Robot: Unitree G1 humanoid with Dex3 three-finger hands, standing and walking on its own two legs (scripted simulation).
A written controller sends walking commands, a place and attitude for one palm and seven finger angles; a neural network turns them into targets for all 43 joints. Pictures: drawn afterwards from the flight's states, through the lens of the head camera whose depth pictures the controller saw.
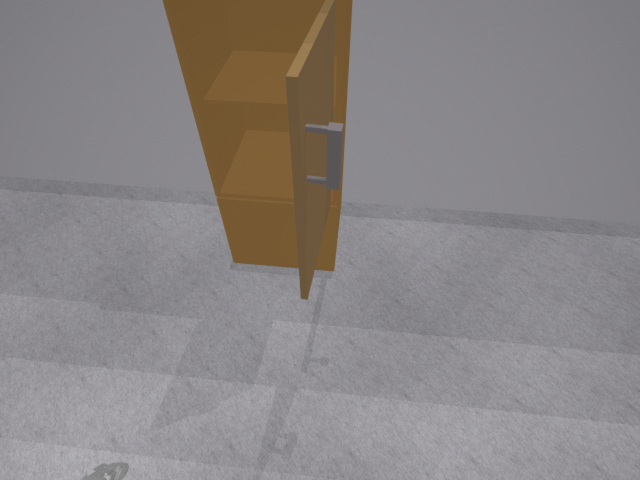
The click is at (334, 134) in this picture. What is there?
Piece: cupboard door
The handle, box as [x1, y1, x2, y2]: [305, 122, 343, 189]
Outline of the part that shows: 306,124 305,131 321,132 327,134 326,176 317,177 308,175 307,182 322,183 326,185 326,188 338,189 340,182 343,123 329,122 327,126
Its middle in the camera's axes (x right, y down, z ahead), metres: +0.00 -0.15 +0.71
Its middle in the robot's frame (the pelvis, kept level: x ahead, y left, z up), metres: +0.64 +0.04 +0.04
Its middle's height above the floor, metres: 0.81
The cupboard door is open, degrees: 86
